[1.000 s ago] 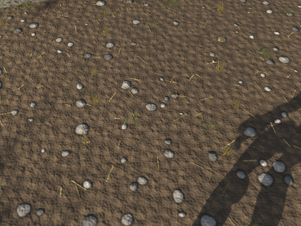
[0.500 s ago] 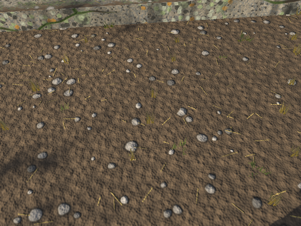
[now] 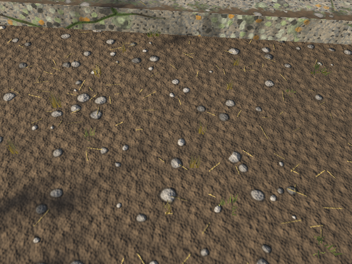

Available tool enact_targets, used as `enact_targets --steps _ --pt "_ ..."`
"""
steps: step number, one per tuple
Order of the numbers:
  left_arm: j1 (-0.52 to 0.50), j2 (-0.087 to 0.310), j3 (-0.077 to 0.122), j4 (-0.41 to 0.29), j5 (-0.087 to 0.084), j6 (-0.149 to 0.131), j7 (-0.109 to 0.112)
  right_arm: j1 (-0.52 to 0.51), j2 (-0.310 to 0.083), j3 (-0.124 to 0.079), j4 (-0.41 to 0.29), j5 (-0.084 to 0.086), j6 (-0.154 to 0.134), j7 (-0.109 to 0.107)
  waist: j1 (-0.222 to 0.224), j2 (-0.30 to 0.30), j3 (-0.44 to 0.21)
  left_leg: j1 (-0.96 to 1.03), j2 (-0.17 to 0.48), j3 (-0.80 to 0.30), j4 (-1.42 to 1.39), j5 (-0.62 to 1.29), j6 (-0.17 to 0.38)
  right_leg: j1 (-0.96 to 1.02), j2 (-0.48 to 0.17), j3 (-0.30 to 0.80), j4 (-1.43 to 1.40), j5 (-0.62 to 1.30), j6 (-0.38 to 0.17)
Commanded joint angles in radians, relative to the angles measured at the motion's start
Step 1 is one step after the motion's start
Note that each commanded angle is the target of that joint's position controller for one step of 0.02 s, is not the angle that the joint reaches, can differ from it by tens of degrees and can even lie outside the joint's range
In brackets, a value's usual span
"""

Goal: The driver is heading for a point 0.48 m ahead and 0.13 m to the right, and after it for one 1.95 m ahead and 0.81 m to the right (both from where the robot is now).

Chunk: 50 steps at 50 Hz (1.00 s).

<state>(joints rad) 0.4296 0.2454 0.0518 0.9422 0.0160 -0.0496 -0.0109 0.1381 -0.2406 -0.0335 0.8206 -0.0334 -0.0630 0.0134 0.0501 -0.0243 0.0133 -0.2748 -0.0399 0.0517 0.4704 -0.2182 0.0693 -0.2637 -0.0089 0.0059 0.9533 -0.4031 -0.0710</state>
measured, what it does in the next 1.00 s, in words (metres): walks ahead, turning right: right foot, then left foot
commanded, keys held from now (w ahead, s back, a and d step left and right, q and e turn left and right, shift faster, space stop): w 0.08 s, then w+e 0.92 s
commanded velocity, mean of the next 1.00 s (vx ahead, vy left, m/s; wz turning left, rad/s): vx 0.49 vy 0.00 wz -0.40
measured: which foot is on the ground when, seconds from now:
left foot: down 0.00-0.40, up 0.42-0.92, down 0.94-1.00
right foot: up 0.00-0.40, down 0.42-0.94, up 0.96-1.00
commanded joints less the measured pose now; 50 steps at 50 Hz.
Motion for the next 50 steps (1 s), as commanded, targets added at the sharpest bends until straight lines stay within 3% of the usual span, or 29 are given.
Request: enact_targets --steps 1,4,8,11,15,18,19,20,21,22,23,24,25,26,28,31,34,37,42,44,46,47,48,49,50 --pt "-0.076 0.092 0.021 -0.087 0.014 -0.015 -0.017 0.132 -0.106 -0.025 0.010 0.012 -0.008 -0.005 -0.064 0.119 0.041 0.257 0.276 -0.353 -0.314 -0.075 0.114 -0.385 -0.088 0.025 0.123 0.105 -0.009" --pt "-0.080 0.077 0.019 -0.082 0.026 0.006 -0.032 0.168 -0.105 -0.022 0.045 0.021 -0.028 -0.008 -0.038 0.118 0.034 0.232 0.232 -0.244 -0.331 0.184 0.122 -0.369 -0.092 -0.010 0.105 0.161 0.029" --pt "-0.221 0.058 0.013 -0.127 0.016 0.015 -0.039 0.229 -0.101 -0.019 0.085 0.017 -0.038 -0.012 -0.054 0.094 0.077 0.234 0.228 -0.121 -0.361 0.334 0.119 -0.463 -0.083 -0.004 0.029 0.267 0.051" --pt "-0.320 0.035 -0.002 -0.162 0.009 0.012 -0.043 0.235 -0.092 -0.013 0.100 0.014 -0.044 -0.013 -0.065 0.097 0.096 0.210 0.208 -0.025 -0.367 0.416 0.094 -0.411 -0.051 -0.025 -0.141 0.379 0.040" --pt "-0.419 0.031 -0.014 -0.205 0.014 0.009 -0.046 0.276 -0.107 -0.010 0.132 0.016 -0.048 -0.028 -0.080 0.077 0.109 0.290 0.247 0.032 -0.354 0.554 0.074 -0.336 -0.025 -0.091 -0.314 0.411 -0.010" --pt "-0.339 0.062 -0.002 -0.191 0.018 0.008 -0.035 0.267 -0.148 -0.016 0.143 0.009 -0.038 -0.043 -0.032 0.108 0.030 0.405 0.266 0.083 -0.139 0.998 0.047 -0.216 0.055 -0.146 -0.347 0.283 -0.071" --pt "-0.247 0.082 0.008 -0.165 0.020 0.005 -0.032 0.264 -0.162 -0.021 0.142 0.002 -0.028 -0.047 0.007 0.117 -0.027 0.416 0.268 0.098 0.016 1.084 0.042 -0.125 0.089 -0.155 -0.360 0.233 -0.093" --pt "-0.110 0.108 0.022 -0.122 0.027 -0.001 -0.027 0.261 -0.173 -0.023 0.136 0.003 -0.017 -0.048 0.062 0.106 -0.102 0.355 0.256 0.117 0.224 1.012 0.031 0.051 0.112 -0.141 -0.425 0.242 -0.122" --pt "0.033 0.178 0.048 -0.089 0.041 -0.002 -0.015 0.261 -0.164 -0.018 0.111 0.005 -0.017 -0.045 0.120 0.042 -0.190 0.158 0.226 0.129 0.509 0.727 0.014 0.290 -0.010 0.034 -0.455 0.160 -0.177" --pt "0.020 0.289 0.079 -0.104 0.038 0.007 -0.004 0.342 -0.048 0.002 0.061 0.021 -0.024 -0.019 0.033 -0.218 -0.290 -0.279 0.011 0.108 0.921 -0.206 -0.039 0.595 -0.317 0.587 -0.507 0.174 -0.358" --pt "0.013 0.258 0.076 -0.102 -0.010 0.018 -0.009 0.225 -0.139 -0.019 0.040 0.009 -0.034 -0.016 0.072 -0.075 -0.310 -0.407 -0.005 -0.099 1.011 -0.267 -0.028 0.597 -0.321 0.754 -0.631 0.163 -0.369" --pt "-0.064 0.234 0.070 -0.106 -0.012 0.020 -0.003 0.148 -0.135 -0.016 0.003 0.017 -0.048 -0.011 0.040 -0.037 -0.150 -0.467 0.061 -0.119 0.961 -0.158 -0.021 0.465 -0.300 0.592 -0.660 0.198 -0.330" --pt "-0.106 0.180 0.057 -0.109 -0.009 0.019 -0.001 0.136 -0.129 -0.012 -0.001 0.017 -0.057 -0.012 0.007 0.041 -0.068 -0.427 0.099 -0.107 0.870 -0.097 -0.024 0.327 -0.267 0.500 -0.686 0.295 -0.291" --pt "-0.137 0.155 0.050 -0.110 -0.009 0.014 0.002 0.132 -0.120 -0.012 0.001 0.008 -0.048 -0.013 -0.029 0.066 -0.015 -0.372 0.122 -0.108 0.805 -0.089 -0.034 0.216 -0.219 0.424 -0.700 0.392 -0.259" --pt "-0.155 0.130 0.039 -0.109 -0.014 0.001 0.005 0.164 -0.102 -0.008 -0.003 -0.016 -0.007 -0.011 -0.077 0.044 -0.016 -0.273 0.137 -0.105 0.716 -0.101 -0.067 0.104 -0.159 0.330 -0.723 0.493 -0.237" --pt "-0.120 0.166 0.048 -0.102 -0.016 -0.015 0.004 0.118 -0.081 -0.004 -0.032 -0.020 0.023 -0.004 -0.078 0.020 -0.002 -0.288 0.142 -0.071 0.594 -0.049 -0.104 0.047 -0.111 0.278 -0.752 0.498 -0.230" --pt "-0.062 0.173 0.052 -0.096 -0.018 -0.011 0.004 -0.023 -0.088 -0.004 -0.086 -0.017 0.028 -0.001 -0.033 -0.003 0.034 -0.364 0.142 -0.059 0.437 0.088 -0.130 0.068 -0.086 0.285 -0.770 0.455 -0.195" --pt "-0.003 0.176 0.054 -0.090 -0.018 -0.007 0.006 -0.117 -0.089 0.000 -0.120 -0.009 0.026 0.004 0.012 -0.021 0.024 -0.391 0.121 -0.063 0.316 0.186 -0.132 0.147 -0.076 0.297 -0.737 0.496 -0.161" --pt "0.058 0.186 0.056 -0.091 0.000 0.000 0.018 -0.241 -0.098 0.009 -0.180 0.002 0.010 0.010 0.054 -0.041 0.026 -0.384 0.070 -0.062 0.171 0.171 -0.112 0.264 -0.098 0.352 -0.651 0.632 -0.153" --pt "0.025 0.203 0.060 -0.107 0.003 -0.001 0.026 -0.201 -0.120 0.006 -0.182 0.005 0.001 0.008 0.019 -0.056 0.020 -0.275 0.052 -0.079 0.094 0.127 -0.090 0.255 -0.110 0.381 -0.609 0.666 -0.126" --pt "-0.039 0.223 0.064 -0.127 0.003 -0.007 0.022 -0.026 -0.162 -0.012 -0.133 0.009 -0.011 -0.007 -0.066 -0.055 -0.045 -0.002 0.004 -0.063 0.026 0.057 -0.055 0.184 -0.077 0.377 -0.470 0.797 -0.083" --pt "-0.055 0.211 0.060 -0.130 -0.008 -0.016 0.012 0.110 -0.198 -0.027 -0.104 0.001 -0.025 -0.020 -0.139 0.003 -0.123 0.205 0.055 -0.101 -0.031 0.075 -0.022 0.112 -0.014 0.325 -0.279 0.759 -0.057" --pt "-0.042 0.129 0.036 -0.164 -0.019 -0.027 0.006 0.279 -0.275 -0.045 -0.101 -0.022 -0.029 -0.040 -0.190 0.120 -0.286 0.441 0.309 -0.349 -0.057 -0.154 0.026 -0.012 0.045 0.235 0.002 0.449 -0.036" --pt "0.074 0.078 0.027 -0.193 -0.039 -0.020 0.006 0.235 -0.342 -0.061 -0.106 -0.027 -0.012 -0.041 -0.096 0.358 -0.341 0.579 0.506 -0.807 -0.194 -0.220 0.129 -0.301 0.181 0.133 0.207 -0.178 -0.012" --pt "0.053 0.161 0.034 -0.153 -0.002 0.000 0.017 0.168 -0.245 -0.051 -0.116 -0.013 0.001 -0.035 -0.074 0.175 -0.210 0.457 0.474 -0.788 -0.195 -0.329 0.130 -0.383 0.072 0.127 0.296 -0.099 -0.019"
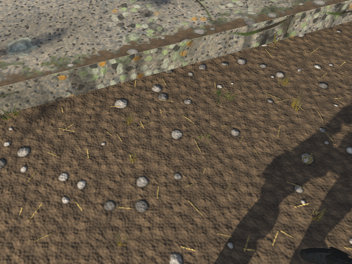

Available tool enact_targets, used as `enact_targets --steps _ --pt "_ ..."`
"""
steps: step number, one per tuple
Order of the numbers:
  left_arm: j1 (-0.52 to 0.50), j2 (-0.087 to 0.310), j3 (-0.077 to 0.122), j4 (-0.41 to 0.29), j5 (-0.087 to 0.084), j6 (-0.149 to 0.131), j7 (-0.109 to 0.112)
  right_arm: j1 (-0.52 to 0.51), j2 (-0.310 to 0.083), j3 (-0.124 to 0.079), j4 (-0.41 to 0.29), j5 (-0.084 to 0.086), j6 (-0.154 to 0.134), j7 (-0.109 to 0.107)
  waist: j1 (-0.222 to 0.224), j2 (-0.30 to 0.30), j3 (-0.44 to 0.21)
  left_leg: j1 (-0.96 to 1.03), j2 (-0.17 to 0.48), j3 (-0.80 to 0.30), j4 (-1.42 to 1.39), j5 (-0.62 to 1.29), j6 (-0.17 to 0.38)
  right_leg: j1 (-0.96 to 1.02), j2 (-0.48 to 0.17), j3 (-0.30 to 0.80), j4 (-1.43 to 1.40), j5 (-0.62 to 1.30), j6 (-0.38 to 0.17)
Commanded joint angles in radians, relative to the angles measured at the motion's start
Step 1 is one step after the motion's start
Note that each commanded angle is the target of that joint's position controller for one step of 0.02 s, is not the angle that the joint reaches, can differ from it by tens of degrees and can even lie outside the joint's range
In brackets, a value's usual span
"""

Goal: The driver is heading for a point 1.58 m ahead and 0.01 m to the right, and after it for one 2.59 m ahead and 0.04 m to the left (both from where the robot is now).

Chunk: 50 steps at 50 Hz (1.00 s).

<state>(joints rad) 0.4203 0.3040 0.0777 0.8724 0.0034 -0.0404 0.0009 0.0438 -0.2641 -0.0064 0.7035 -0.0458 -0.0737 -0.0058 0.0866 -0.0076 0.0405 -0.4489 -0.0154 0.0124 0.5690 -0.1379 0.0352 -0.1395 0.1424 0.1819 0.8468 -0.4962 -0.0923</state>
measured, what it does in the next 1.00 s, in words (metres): walks ahead: right foot, then left foot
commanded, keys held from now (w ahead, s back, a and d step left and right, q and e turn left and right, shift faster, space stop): w+e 0.20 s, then w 0.72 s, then w+q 0.08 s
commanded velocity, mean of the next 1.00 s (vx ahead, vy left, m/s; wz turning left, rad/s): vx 0.50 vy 0.00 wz -0.25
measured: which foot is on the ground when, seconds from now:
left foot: down 0.00-0.48, up 0.50-0.98, down 1.00-1.00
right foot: up 0.00-0.44, down 0.46-1.00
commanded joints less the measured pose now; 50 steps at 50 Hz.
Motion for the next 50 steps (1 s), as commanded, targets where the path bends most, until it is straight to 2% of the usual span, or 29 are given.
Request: enact_targets --steps 1,2,4,5,7,11,14,18,20,21,22,23,24,25,26,27,28,29,30,32,34,36,40,43,46,48,49,50 --pt "-0.010 0.108 0.011 -0.084 0.018 -0.004 -0.005 0.207 -0.136 -0.058 -0.010 0.009 0.012 -0.011 -0.111 0.054 -0.120 0.502 0.396 -0.573 -0.308 -0.350 0.142 -0.495 -0.113 -0.062 0.385 0.095 0.008" --pt "-0.046 0.087 0.008 -0.091 0.018 -0.001 -0.013 0.181 -0.101 -0.048 -0.005 0.007 0.010 -0.007 -0.099 0.032 -0.064 0.419 0.345 -0.431 -0.330 -0.199 0.123 -0.474 -0.142 -0.076 0.350 0.147 0.018" --pt "-0.062 0.069 0.006 -0.095 0.034 0.020 -0.032 0.202 -0.091 -0.044 0.021 0.012 -0.002 -0.009 -0.084 0.108 -0.033 0.345 0.278 -0.251 -0.357 -0.013 0.095 -0.439 -0.175 -0.097 0.316 0.176 0.036" --pt "-0.067 0.061 0.004 -0.102 0.033 0.029 -0.039 0.222 -0.094 -0.046 0.033 0.019 -0.013 -0.004 -0.080 0.121 -0.038 0.339 0.273 -0.208 -0.362 0.070 0.096 -0.436 -0.175 -0.106 0.316 0.187 0.040" --pt "-0.117 0.048 -0.001 -0.127 0.031 0.039 -0.051 0.248 -0.099 -0.051 0.049 0.029 -0.029 0.003 -0.077 0.115 -0.034 0.352 0.278 -0.137 -0.381 0.172 0.108 -0.484 -0.186 -0.113 0.309 0.227 0.047" --pt "-0.257 0.027 -0.014 -0.183 0.033 0.039 -0.066 0.292 -0.098 -0.055 0.079 0.027 -0.031 0.007 -0.096 0.098 0.000 0.368 0.260 -0.009 -0.413 0.258 0.117 -0.569 -0.200 -0.138 0.192 0.347 0.065" --pt "-0.351 -0.006 -0.036 -0.211 0.031 0.028 -0.074 0.314 -0.102 -0.055 0.103 0.025 -0.031 0.012 -0.113 0.100 0.021 0.349 0.226 0.073 -0.420 0.283 0.103 -0.491 -0.183 -0.181 -0.036 0.451 0.058" --pt "-0.439 0.000 -0.047 -0.237 0.039 0.021 -0.072 0.390 -0.135 -0.060 0.153 0.028 -0.019 0.009 -0.134 0.099 0.043 0.427 0.269 0.094 -0.402 0.371 0.100 -0.410 -0.160 -0.248 -0.213 0.398 0.016" --pt "-0.420 0.015 -0.043 -0.232 0.047 0.015 -0.062 0.408 -0.156 -0.062 0.177 0.028 -0.006 0.004 -0.113 0.106 0.021 0.494 0.284 0.110 -0.306 0.606 0.095 -0.343 -0.123 -0.273 -0.263 0.308 -0.020" --pt "-0.354 0.025 -0.037 -0.210 0.051 0.008 -0.055 0.411 -0.168 -0.063 0.186 0.028 0.001 0.002 -0.080 0.112 -0.022 0.512 0.282 0.124 -0.200 0.744 0.088 -0.253 -0.093 -0.284 -0.295 0.279 -0.040" --pt "-0.214 0.039 -0.027 -0.160 0.057 -0.003 -0.047 0.409 -0.164 -0.059 0.191 0.033 0.009 0.000 -0.015 0.088 -0.101 0.475 0.257 0.161 -0.027 0.769 0.071 -0.069 -0.063 -0.292 -0.370 0.318 -0.064" --pt "-0.054 0.091 -0.007 -0.110 0.072 -0.011 -0.034 0.406 -0.139 -0.048 0.172 0.037 0.009 -0.001 0.047 0.048 -0.208 0.308 0.228 0.168 0.196 0.547 0.053 0.192 -0.157 -0.180 -0.368 0.298 -0.099" --pt "0.037 0.208 0.022 -0.103 0.077 -0.010 -0.017 0.458 -0.028 -0.021 0.109 0.058 0.003 0.019 0.039 -0.194 -0.366 -0.076 0.082 0.184 0.583 -0.104 0.002 0.533 -0.495 0.301 -0.403 0.254 -0.225" --pt "0.046 0.212 0.028 -0.103 0.027 0.002 -0.008 0.402 -0.126 -0.052 0.113 0.041 0.009 0.011 0.051 -0.135 -0.398 -0.178 0.011 0.027 0.749 -0.387 0.000 0.499 -0.559 0.507 -0.514 0.388 -0.256" --pt "-0.035 0.185 0.022 -0.095 0.013 0.002 -0.002 0.326 -0.132 -0.059 0.091 0.040 0.009 0.011 0.013 -0.073 -0.237 -0.244 0.066 -0.030 0.755 -0.305 0.011 0.388 -0.503 0.308 -0.511 0.482 -0.229" --pt "-0.085 0.120 0.005 -0.089 0.015 -0.006 -0.002 0.304 -0.099 -0.047 0.090 0.044 0.001 0.015 -0.021 -0.048 -0.131 -0.225 0.095 -0.032 0.687 -0.246 0.015 0.246 -0.454 0.193 -0.538 0.553 -0.197" --pt "-0.124 0.079 -0.007 -0.084 0.014 -0.014 -0.004 0.315 -0.085 -0.047 0.104 0.038 0.006 0.017 -0.063 -0.034 -0.072 -0.174 0.121 -0.030 0.610 -0.216 0.013 0.143 -0.402 0.109 -0.574 0.581 -0.152" --pt "-0.154 0.050 -0.017 -0.078 0.009 -0.020 -0.004 0.346 -0.077 -0.046 0.117 0.021 0.022 0.020 -0.100 -0.054 -0.049 -0.111 0.132 -0.029 0.564 -0.199 0.003 0.060 -0.363 0.050 -0.607 0.585 -0.126" --pt "-0.161 0.038 -0.021 -0.075 0.011 -0.027 -0.006 0.371 -0.066 -0.045 0.134 0.013 0.036 0.025 -0.114 -0.062 -0.052 -0.065 0.128 -0.023 0.546 -0.183 -0.004 0.019 -0.347 0.020 -0.632 0.588 -0.121" --pt "-0.133 0.050 -0.017 -0.052 0.005 -0.043 -0.008 0.356 -0.053 -0.048 0.133 0.008 0.050 0.037 -0.124 -0.057 -0.042 -0.074 0.125 -0.008 0.516 -0.140 -0.015 0.002 -0.330 -0.011 -0.677 0.594 -0.134" --pt "-0.102 0.062 -0.012 -0.029 0.002 -0.049 -0.008 0.273 -0.049 -0.049 0.109 0.007 0.054 0.042 -0.112 -0.054 -0.002 -0.142 0.140 -0.001 0.455 -0.064 -0.029 0.002 -0.325 -0.032 -0.721 0.555 -0.140" --pt "-0.069 0.058 -0.013 -0.009 0.002 -0.049 -0.009 0.188 -0.050 -0.049 0.085 0.009 0.053 0.042 -0.092 -0.047 0.028 -0.201 0.149 0.003 0.370 0.007 -0.041 0.027 -0.317 -0.050 -0.740 0.552 -0.137" --pt "-0.008 0.063 -0.015 0.027 0.004 -0.051 -0.009 0.052 -0.034 -0.037 0.047 0.016 0.046 0.043 -0.056 -0.047 0.047 -0.201 0.126 0.027 0.183 0.114 -0.038 0.082 -0.311 -0.094 -0.735 0.616 -0.122" --pt "0.043 0.071 -0.016 0.060 0.011 -0.049 -0.002 -0.030 -0.039 -0.034 0.018 0.017 0.042 0.042 -0.032 -0.047 0.063 -0.196 0.100 0.045 0.089 0.125 -0.014 0.158 -0.331 -0.104 -0.714 0.673 -0.113" --pt "0.049 0.087 -0.015 0.083 0.017 -0.045 0.009 -0.047 -0.053 -0.037 0.002 0.016 0.034 0.040 -0.044 -0.049 0.068 -0.157 0.071 0.054 0.022 0.049 0.028 0.233 -0.362 -0.106 -0.659 0.799 -0.099" --pt "0.010 0.107 -0.011 0.086 0.024 -0.045 0.014 0.059 -0.069 -0.047 0.035 0.017 0.027 0.030 -0.098 -0.065 0.010 0.000 0.012 0.087 -0.015 -0.030 0.068 0.256 -0.356 -0.157 -0.528 1.070 -0.070" --pt "-0.004 0.111 -0.009 0.090 0.025 -0.040 0.015 0.188 -0.081 -0.057 0.080 0.015 0.020 0.022 -0.158 -0.048 -0.060 0.153 -0.028 0.107 -0.066 -0.021 0.093 0.244 -0.330 -0.197 -0.362 1.157 -0.051" --pt "-0.001 0.098 -0.016 0.085 0.023 -0.040 0.016 0.357 -0.118 -0.074 0.135 0.002 0.012 0.013 -0.220 -0.019 -0.157 0.390 0.009 0.052 -0.082 -0.011 0.129 0.122 -0.292 -0.236 -0.141 1.037 -0.030"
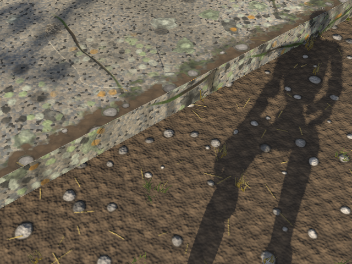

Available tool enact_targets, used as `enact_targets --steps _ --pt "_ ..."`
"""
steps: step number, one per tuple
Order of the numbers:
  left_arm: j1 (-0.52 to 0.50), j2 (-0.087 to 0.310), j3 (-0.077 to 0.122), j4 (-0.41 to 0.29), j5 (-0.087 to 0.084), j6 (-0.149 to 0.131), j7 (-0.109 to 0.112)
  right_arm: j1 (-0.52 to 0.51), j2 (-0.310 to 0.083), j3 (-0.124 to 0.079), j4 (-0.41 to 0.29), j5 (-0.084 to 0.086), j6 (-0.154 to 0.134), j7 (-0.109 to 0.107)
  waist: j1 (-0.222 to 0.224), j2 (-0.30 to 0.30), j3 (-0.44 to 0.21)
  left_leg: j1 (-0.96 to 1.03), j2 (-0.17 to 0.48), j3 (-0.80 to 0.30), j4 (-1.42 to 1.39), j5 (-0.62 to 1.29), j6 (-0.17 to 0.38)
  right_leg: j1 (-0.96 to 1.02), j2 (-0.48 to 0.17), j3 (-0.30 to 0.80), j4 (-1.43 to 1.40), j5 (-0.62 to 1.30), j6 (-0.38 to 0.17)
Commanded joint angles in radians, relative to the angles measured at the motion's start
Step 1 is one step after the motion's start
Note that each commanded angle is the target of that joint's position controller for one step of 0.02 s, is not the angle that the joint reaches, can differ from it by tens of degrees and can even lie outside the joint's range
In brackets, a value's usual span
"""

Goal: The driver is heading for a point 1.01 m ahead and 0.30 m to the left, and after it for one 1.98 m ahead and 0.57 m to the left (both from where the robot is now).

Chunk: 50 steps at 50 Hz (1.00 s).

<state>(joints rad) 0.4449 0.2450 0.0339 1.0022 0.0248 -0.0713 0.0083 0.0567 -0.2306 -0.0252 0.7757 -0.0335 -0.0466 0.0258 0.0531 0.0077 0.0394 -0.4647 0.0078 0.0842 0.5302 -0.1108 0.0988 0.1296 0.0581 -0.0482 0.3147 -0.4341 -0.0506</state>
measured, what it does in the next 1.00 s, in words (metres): walks ahead, turning left: right foot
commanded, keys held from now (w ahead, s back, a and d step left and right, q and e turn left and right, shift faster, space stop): w+q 1.00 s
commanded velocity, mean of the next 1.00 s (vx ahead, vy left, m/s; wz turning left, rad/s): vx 0.50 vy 0.00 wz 0.49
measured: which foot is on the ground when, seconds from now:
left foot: down 0.00-0.52, up 0.54-1.00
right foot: down 0.00-0.02, up 0.04-0.50, down 0.52-1.00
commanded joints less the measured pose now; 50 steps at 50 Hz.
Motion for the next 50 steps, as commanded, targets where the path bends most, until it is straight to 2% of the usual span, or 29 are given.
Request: enact_targets --steps 1,2,3,4,5,6,7,9,11,13,16,20,21,23,24,25,26,27,28,29,30,32,34,36,41,43,46,48,50 --pt "0.050 0.077 0.007 -0.083 -0.028 -0.014 0.001 0.478 -0.276 -0.089 0.084 -0.028 -0.017 -0.028 -0.185 0.160 -0.296 0.729 0.265 -0.441 -0.064 -0.108 0.188 -0.482 -0.090 -0.068 0.776 0.557 -0.020" --pt "0.048 0.109 0.021 -0.078 -0.013 -0.019 -0.005 0.453 -0.270 -0.091 0.094 0.010 -0.003 -0.015 -0.157 0.222 -0.346 0.786 0.369 -0.823 -0.239 -0.092 0.258 -0.687 0.038 0.026 0.983 -0.062 -0.011" --pt "-0.040 0.129 0.027 -0.105 0.004 -0.020 -0.008 0.331 -0.244 -0.085 0.074 0.030 0.001 -0.010 -0.113 0.118 -0.189 0.664 0.333 -0.704 -0.248 -0.164 0.240 -0.781 -0.044 0.102 1.032 0.004 -0.022" --pt "-0.109 0.121 0.022 -0.124 0.003 -0.029 -0.015 0.257 -0.182 -0.071 0.059 0.029 0.002 -0.008 -0.101 0.040 -0.092 0.525 0.301 -0.585 -0.273 -0.135 0.221 -0.786 -0.089 0.097 0.984 0.089 -0.022" --pt "-0.134 0.104 0.020 -0.132 0.002 -0.031 -0.019 0.231 -0.144 -0.060 0.063 0.025 0.001 -0.009 -0.072 0.012 -0.022 0.414 0.251 -0.500 -0.306 -0.071 0.187 -0.754 -0.124 0.096 0.900 0.129 -0.016" --pt "-0.136 0.096 0.018 -0.142 0.013 -0.019 -0.020 0.222 -0.124 -0.053 0.075 0.029 -0.003 -0.013 -0.042 0.026 0.002 0.336 0.206 -0.438 -0.326 -0.007 0.162 -0.702 -0.142 0.097 0.837 0.143 -0.001" --pt "-0.122 0.084 0.014 -0.138 0.021 -0.003 -0.022 0.221 -0.122 -0.052 0.080 0.029 -0.010 -0.015 -0.026 0.039 -0.008 0.299 0.180 -0.396 -0.337 0.040 0.154 -0.657 -0.146 0.091 0.805 0.149 0.015" --pt "-0.136 0.074 0.011 -0.153 0.025 0.016 -0.024 0.255 -0.145 -0.059 0.093 0.035 -0.023 -0.015 -0.020 0.040 -0.021 0.268 0.157 -0.357 -0.349 0.111 0.170 -0.647 -0.142 0.071 0.753 0.163 0.045" --pt "-0.220 0.071 0.009 -0.188 0.023 0.024 -0.025 0.281 -0.166 -0.067 0.100 0.035 -0.025 -0.018 -0.032 0.038 0.005 0.249 0.142 -0.343 -0.378 0.079 0.176 -0.693 -0.150 0.057 0.662 0.221 0.074" --pt "-0.323 0.071 0.006 -0.226 0.019 0.025 -0.026 0.320 -0.163 -0.068 0.108 0.035 -0.022 -0.017 -0.063 0.039 0.029 0.263 0.127 -0.344 -0.389 0.068 0.164 -0.737 -0.150 0.051 0.547 0.303 0.096" --pt "-0.425 0.064 0.000 -0.262 0.011 0.022 -0.030 0.369 -0.167 -0.074 0.113 0.032 -0.018 -0.017 -0.105 0.050 0.020 0.314 0.109 -0.344 -0.360 0.107 0.135 -0.737 -0.130 0.051 0.413 0.406 0.107" --pt "-0.522 0.074 -0.005 -0.310 0.001 0.012 -0.031 0.413 -0.175 -0.079 0.112 0.020 -0.012 -0.025 -0.140 0.063 0.008 0.394 0.120 -0.377 -0.281 0.225 0.120 -0.715 -0.096 0.056 0.309 0.409 0.100" --pt "-0.524 0.082 -0.004 -0.318 -0.001 0.008 -0.031 0.409 -0.179 -0.081 0.108 0.018 -0.010 -0.029 -0.134 0.070 0.005 0.407 0.127 -0.393 -0.258 0.247 0.110 -0.690 -0.092 0.066 0.281 0.391 0.092" --pt "-0.458 0.110 0.005 -0.310 -0.003 -0.001 -0.027 0.362 -0.202 -0.089 0.088 0.014 -0.010 -0.036 -0.091 0.081 -0.009 0.386 0.136 -0.424 -0.204 0.276 0.077 -0.562 -0.075 0.077 0.213 0.325 0.070" --pt "-0.383 0.128 0.013 -0.290 -0.004 -0.008 -0.021 0.336 -0.213 -0.092 0.078 0.014 -0.012 -0.036 -0.056 0.078 -0.034 0.361 0.125 -0.430 -0.140 0.325 0.062 -0.451 -0.056 0.069 0.184 0.284 0.056" --pt "-0.261 0.155 0.025 -0.257 0.002 -0.022 -0.010 0.323 -0.209 -0.091 0.074 0.018 -0.017 -0.030 0.004 0.030 -0.095 0.323 0.070 -0.397 0.014 0.346 0.039 -0.282 -0.059 0.073 0.119 0.286 0.032" --pt "-0.115 0.225 0.044 -0.244 0.026 -0.034 0.007 0.324 -0.155 -0.077 0.049 0.031 -0.025 -0.021 0.058 -0.078 -0.226 0.224 -0.003 -0.322 0.270 0.189 0.013 -0.071 -0.238 0.244 0.075 0.127 -0.017" --pt "-0.072 0.318 0.065 -0.250 0.044 -0.021 0.014 0.412 -0.058 -0.056 0.012 0.065 -0.024 -0.022 0.024 -0.302 -0.327 -0.081 -0.153 -0.191 0.533 -0.384 -0.020 0.162 -0.494 0.661 -0.021 -0.007 -0.112" --pt "-0.117 0.268 0.064 -0.248 0.029 -0.005 0.010 0.433 -0.133 -0.063 0.032 0.035 -0.009 -0.030 -0.017 -0.240 -0.284 -0.182 -0.081 -0.185 0.665 -0.426 -0.008 0.088 -0.511 0.791 -0.055 -0.099 -0.149" --pt "-0.180 0.168 0.041 -0.268 0.020 -0.002 0.006 0.379 -0.155 -0.069 0.045 0.022 -0.001 -0.027 -0.025 -0.100 -0.158 -0.190 -0.030 -0.190 0.692 -0.329 -0.007 -0.031 -0.461 0.641 -0.062 -0.083 -0.131" --pt "-0.221 0.117 0.028 -0.266 0.017 -0.005 0.002 0.323 -0.138 -0.066 0.039 0.019 0.001 -0.016 -0.031 -0.051 -0.085 -0.172 0.002 -0.180 0.662 -0.256 -0.017 -0.126 -0.405 0.487 -0.078 0.058 -0.113" --pt "-0.213 0.094 0.019 -0.245 0.013 -0.016 0.004 0.292 -0.124 -0.066 0.030 0.001 0.019 0.003 -0.050 -0.115 -0.043 -0.133 0.039 -0.162 0.615 -0.212 -0.036 -0.207 -0.333 0.295 -0.104 0.272 -0.077" --pt "-0.180 0.101 0.023 -0.223 0.001 -0.033 -0.002 0.272 -0.111 -0.063 0.018 -0.001 0.037 0.015 -0.058 -0.121 -0.051 -0.132 0.040 -0.147 0.613 -0.183 -0.047 -0.214 -0.323 0.211 -0.110 0.434 -0.080" --pt "-0.159 0.114 0.030 -0.207 -0.007 -0.042 -0.006 0.212 -0.099 -0.057 -0.008 0.001 0.046 0.028 -0.061 -0.108 -0.043 -0.186 0.052 -0.138 0.602 -0.134 -0.058 -0.200 -0.331 0.147 -0.134 0.494 -0.093" --pt "-0.129 0.118 0.036 -0.176 -0.006 -0.043 -0.008 0.044 -0.083 -0.039 -0.065 0.001 0.042 0.051 -0.039 -0.098 0.009 -0.223 0.069 -0.094 0.387 0.032 -0.078 -0.199 -0.303 -0.010 -0.177 0.507 -0.091" --pt "-0.115 0.131 0.040 -0.164 -0.007 -0.043 -0.006 -0.023 -0.071 -0.029 -0.085 0.002 0.036 0.058 -0.026 -0.096 0.025 -0.175 0.067 -0.061 0.263 0.082 -0.068 -0.198 -0.301 -0.061 -0.179 0.518 -0.080" --pt "-0.073 0.154 0.047 -0.138 -0.006 -0.034 0.000 -0.087 -0.078 -0.024 -0.107 -0.004 0.034 0.064 -0.011 -0.092 0.040 -0.125 0.049 -0.004 0.143 0.040 -0.031 -0.142 -0.320 -0.110 -0.149 0.589 -0.062" --pt "-0.056 0.170 0.050 -0.124 -0.004 -0.021 0.005 -0.097 -0.088 -0.026 -0.112 -0.011 0.034 0.058 -0.014 -0.098 0.035 -0.084 0.017 0.030 0.095 -0.034 0.000 -0.089 -0.330 -0.147 -0.072 0.782 -0.051" --pt "-0.043 0.197 0.055 -0.112 -0.004 -0.005 0.011 -0.010 -0.109 -0.037 -0.090 -0.016 0.029 0.044 -0.054 -0.116 -0.033 0.035 -0.055 0.063 0.057 -0.126 0.046 -0.041 -0.330 -0.180 0.125 1.084 -0.043"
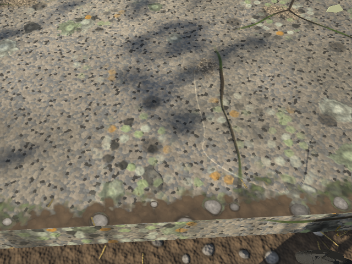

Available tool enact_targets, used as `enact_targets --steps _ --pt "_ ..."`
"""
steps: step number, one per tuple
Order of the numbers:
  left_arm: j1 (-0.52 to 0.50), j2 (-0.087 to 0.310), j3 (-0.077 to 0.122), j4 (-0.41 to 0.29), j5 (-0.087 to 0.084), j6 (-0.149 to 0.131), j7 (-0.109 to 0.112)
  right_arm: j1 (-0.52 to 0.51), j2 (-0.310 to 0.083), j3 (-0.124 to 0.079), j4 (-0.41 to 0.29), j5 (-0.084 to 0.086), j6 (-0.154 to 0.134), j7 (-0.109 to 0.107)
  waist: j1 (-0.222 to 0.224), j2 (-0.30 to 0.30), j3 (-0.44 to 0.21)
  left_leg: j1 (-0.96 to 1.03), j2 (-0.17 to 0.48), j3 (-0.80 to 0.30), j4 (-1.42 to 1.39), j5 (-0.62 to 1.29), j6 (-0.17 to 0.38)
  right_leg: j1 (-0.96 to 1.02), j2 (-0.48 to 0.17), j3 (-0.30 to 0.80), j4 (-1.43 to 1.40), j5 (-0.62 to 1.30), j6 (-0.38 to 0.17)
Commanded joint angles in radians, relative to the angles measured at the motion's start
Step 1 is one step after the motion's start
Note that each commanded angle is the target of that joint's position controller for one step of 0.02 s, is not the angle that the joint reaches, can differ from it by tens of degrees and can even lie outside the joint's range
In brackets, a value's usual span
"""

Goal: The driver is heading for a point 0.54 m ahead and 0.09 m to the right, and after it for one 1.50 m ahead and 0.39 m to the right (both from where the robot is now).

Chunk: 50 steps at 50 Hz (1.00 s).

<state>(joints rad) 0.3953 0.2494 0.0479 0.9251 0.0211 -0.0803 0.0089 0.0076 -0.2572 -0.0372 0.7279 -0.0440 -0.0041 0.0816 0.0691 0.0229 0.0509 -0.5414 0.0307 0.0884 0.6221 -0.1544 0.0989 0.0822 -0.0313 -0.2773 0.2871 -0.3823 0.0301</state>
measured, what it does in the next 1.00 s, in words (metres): walks ahead, turning right: left foot, then right foot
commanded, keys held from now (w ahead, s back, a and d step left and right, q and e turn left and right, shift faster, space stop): w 0.14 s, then w+e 0.14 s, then e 0.72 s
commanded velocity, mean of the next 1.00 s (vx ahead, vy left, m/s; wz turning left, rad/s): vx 0.25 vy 0.00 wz -0.24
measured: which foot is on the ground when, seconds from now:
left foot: up 0.00-0.02, down 0.04-0.54, up 0.56-1.00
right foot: down 0.00-0.04, up 0.06-0.52, down 0.54-1.00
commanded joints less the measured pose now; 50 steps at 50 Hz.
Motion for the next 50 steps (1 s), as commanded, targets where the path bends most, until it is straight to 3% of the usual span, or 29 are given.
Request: enact_targets --steps 1,2,3,4,5,6,7,9,11,14,17,19,20,23,25,26,27,28,29,30,31,32,34,36,40,45,48,50 --pt "0.009 0.197 0.040 -0.033 -0.005 0.014 0.010 0.162 -0.096 -0.035 -0.002 -0.013 -0.025 -0.020 -0.121 -0.108 -0.118 0.270 -0.122 0.059 -0.103 -0.070 0.075 -0.032 -0.228 0.032 0.338 1.041 -0.116" --pt "0.004 0.182 0.031 -0.051 -0.003 0.015 0.009 0.335 -0.146 -0.057 0.055 -0.026 -0.033 -0.035 -0.195 -0.047 -0.221 0.534 -0.068 -0.045 -0.143 -0.067 0.114 -0.205 -0.204 0.028 0.585 0.825 -0.089" --pt "0.048 0.058 -0.001 -0.123 -0.014 0.007 -0.012 0.376 -0.269 -0.086 0.052 -0.026 -0.032 -0.054 -0.153 0.219 -0.335 0.883 0.267 -0.537 -0.169 -0.082 0.238 -0.644 -0.068 0.025 0.944 0.041 -0.032" --pt "-0.029 0.134 0.017 -0.129 -0.001 0.003 -0.012 0.414 -0.277 -0.088 0.041 0.008 -0.020 -0.067 -0.187 0.127 -0.393 0.880 0.353 -0.795 -0.306 0.019 0.277 -0.750 0.017 0.220 1.087 -0.148 -0.024" --pt "-0.104 0.134 0.018 -0.140 -0.007 0.000 -0.016 0.358 -0.246 -0.080 0.059 0.020 -0.017 -0.077 -0.167 0.042 -0.250 0.781 0.310 -0.586 -0.311 0.122 0.247 -0.799 -0.048 0.274 1.068 -0.026 -0.037" --pt "-0.110 0.108 0.006 -0.133 -0.014 -0.009 -0.018 0.302 -0.186 -0.064 0.062 0.024 -0.024 -0.080 -0.131 0.009 -0.146 0.636 0.265 -0.476 -0.324 0.248 0.215 -0.759 -0.077 0.274 0.984 0.041 -0.043" --pt "-0.097 0.099 0.005 -0.113 -0.004 -0.004 -0.017 0.259 -0.146 -0.051 0.065 0.026 -0.034 -0.081 -0.090 -0.013 -0.099 0.545 0.214 -0.390 -0.344 0.339 0.173 -0.698 -0.101 0.281 0.903 0.063 -0.044" --pt "-0.022 0.088 0.001 -0.069 0.016 0.030 -0.020 0.219 -0.098 -0.031 0.073 0.029 -0.056 -0.078 -0.040 0.012 -0.107 0.445 0.173 -0.277 -0.382 0.440 0.137 -0.570 -0.101 0.279 0.849 0.077 -0.038" --pt "-0.015 0.078 0.004 -0.055 0.012 0.046 -0.031 0.248 -0.109 -0.031 0.100 0.030 -0.076 -0.073 -0.031 0.017 -0.102 0.432 0.161 -0.224 -0.416 0.457 0.127 -0.570 -0.088 0.275 0.825 0.107 -0.040" --pt "-0.124 0.066 0.006 -0.076 0.010 0.052 -0.043 0.291 -0.115 -0.030 0.130 0.025 -0.085 -0.080 -0.060 0.024 -0.038 0.432 0.151 -0.154 -0.471 0.374 0.092 -0.665 -0.078 0.294 0.768 0.211 -0.040" --pt "-0.177 0.046 0.002 -0.082 0.007 0.049 -0.036 0.274 -0.094 -0.016 0.137 0.022 -0.090 -0.089 -0.059 0.024 -0.011 0.423 0.137 -0.036 -0.426 0.659 0.043 -0.640 -0.034 0.288 0.626 0.274 -0.027" --pt "-0.218 0.025 -0.009 -0.088 0.006 0.046 -0.031 0.266 -0.091 -0.009 0.141 0.026 -0.090 -0.098 -0.068 0.045 -0.018 0.418 0.126 0.020 -0.393 0.730 0.021 -0.572 -0.014 0.240 0.496 0.329 -0.031" --pt "-0.181 0.005 -0.015 -0.072 0.007 0.053 -0.023 0.295 -0.083 -0.009 0.152 0.022 -0.089 -0.106 -0.069 0.092 -0.055 0.448 0.136 0.037 -0.353 0.771 0.032 -0.530 0.004 0.202 0.511 0.326 -0.039" --pt "-0.173 0.032 -0.010 -0.077 0.018 0.056 -0.011 0.319 -0.104 -0.015 0.165 0.022 -0.079 -0.124 -0.072 0.071 -0.051 0.502 0.164 0.033 -0.224 0.911 0.038 -0.492 0.051 0.173 0.438 0.222 -0.077" --pt "-0.058 0.048 0.002 -0.046 0.019 0.051 -0.005 0.279 -0.135 -0.027 0.151 0.027 -0.064 -0.132 -0.020 0.078 -0.092 0.514 0.169 0.031 -0.006 0.997 0.035 -0.392 0.105 0.152 0.349 0.157 -0.113" --pt "0.040 0.051 0.009 -0.021 0.022 0.039 -0.002 0.231 -0.141 -0.032 0.135 0.042 -0.056 -0.130 0.044 0.048 -0.124 0.457 0.145 0.053 0.178 0.855 0.007 -0.274 0.106 0.170 0.186 0.303 -0.134" --pt "0.104 0.125 0.033 -0.016 0.022 0.027 0.003 0.204 -0.126 -0.030 0.105 0.052 -0.058 -0.122 0.087 -0.070 -0.155 0.273 0.059 0.083 0.498 0.391 -0.055 -0.118 -0.018 0.353 0.103 0.758 -0.194" --pt "0.075 0.236 0.059 -0.032 0.006 0.032 0.006 0.305 -0.013 -0.006 0.079 0.043 -0.056 -0.119 -0.028 -0.261 -0.202 -0.013 -0.127 0.035 0.822 -0.401 -0.106 0.049 -0.300 0.683 0.199 1.560 -0.354" --pt "0.055 0.229 0.059 -0.051 -0.033 0.040 0.000 0.372 -0.011 0.005 0.102 0.021 -0.042 -0.114 -0.024 -0.133 -0.336 0.024 -0.064 -0.142 0.864 -0.354 -0.113 -0.007 -0.360 0.724 0.137 1.382 -0.471" --pt "-0.045 0.179 0.056 -0.079 -0.030 0.057 0.003 0.319 -0.040 -0.003 0.096 0.016 -0.034 -0.114 -0.040 -0.070 -0.213 -0.017 -0.039 -0.143 0.904 -0.314 -0.125 -0.136 -0.317 0.701 0.094 1.031 -0.472" --pt "-0.110 0.123 0.040 -0.092 -0.019 0.075 0.008 0.272 -0.055 -0.012 0.087 0.005 -0.026 -0.116 -0.069 -0.023 -0.080 -0.062 -0.020 -0.133 0.880 -0.310 -0.126 -0.275 -0.257 0.656 0.059 0.805 -0.426" --pt "-0.132 0.090 0.030 -0.100 -0.012 0.083 0.011 0.237 -0.068 -0.019 0.071 -0.004 -0.013 -0.116 -0.079 -0.002 -0.045 -0.083 -0.009 -0.132 0.856 -0.292 -0.130 -0.329 -0.202 0.625 0.046 0.692 -0.382" --pt "-0.144 0.097 0.031 -0.111 -0.003 0.088 0.015 0.262 -0.051 -0.019 0.067 -0.003 0.020 -0.112 -0.094 -0.037 -0.053 -0.036 -0.021 -0.111 0.819 -0.225 -0.142 -0.410 -0.132 0.554 0.044 0.656 -0.340" --pt "-0.124 0.130 0.043 -0.113 0.001 0.081 0.014 0.270 -0.028 -0.016 0.056 0.004 0.028 -0.113 -0.089 -0.050 -0.100 -0.044 -0.030 -0.107 0.795 -0.196 -0.154 -0.377 -0.112 0.550 0.072 0.719 -0.331" --pt "-0.119 0.131 0.050 -0.136 0.008 0.087 0.027 0.245 -0.004 -0.014 0.029 0.011 0.037 -0.127 -0.064 -0.122 -0.155 -0.097 -0.045 -0.095 0.832 -0.204 -0.172 -0.313 -0.102 0.602 0.104 0.676 -0.335" --pt "-0.083 0.134 0.059 -0.158 0.012 0.114 0.045 0.162 -0.003 -0.010 -0.051 0.010 0.048 -0.125 -0.027 -0.129 -0.137 -0.125 -0.041 -0.115 0.588 -0.284 -0.178 -0.232 -0.093 0.710 0.077 0.422 -0.298" --pt "-0.094 0.127 0.065 -0.176 0.018 0.130 0.040 0.188 -0.005 -0.008 -0.066 0.030 0.044 -0.129 -0.025 -0.178 -0.135 0.029 -0.062 -0.115 0.337 -0.349 -0.157 -0.257 -0.092 0.743 0.058 0.407 -0.266" --pt "-0.125 0.116 0.069 -0.183 0.018 0.140 0.028 0.256 -0.009 -0.013 -0.049 0.046 0.046 -0.146 -0.043 -0.199 -0.128 0.202 -0.098 -0.099 0.163 -0.355 -0.138 -0.332 -0.072 0.747 0.069 0.494 -0.232"
Next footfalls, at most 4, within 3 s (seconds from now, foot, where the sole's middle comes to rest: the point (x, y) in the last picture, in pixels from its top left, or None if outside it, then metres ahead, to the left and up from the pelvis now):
0.04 left None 0.17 0.09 -0.77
0.54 right None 0.36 -0.05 -0.77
1.08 left None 0.33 0.13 -0.77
1.64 right None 0.31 -0.12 -0.77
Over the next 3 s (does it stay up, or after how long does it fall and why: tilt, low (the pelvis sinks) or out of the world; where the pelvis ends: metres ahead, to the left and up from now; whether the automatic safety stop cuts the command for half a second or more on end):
stays up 0.20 -0.01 0.00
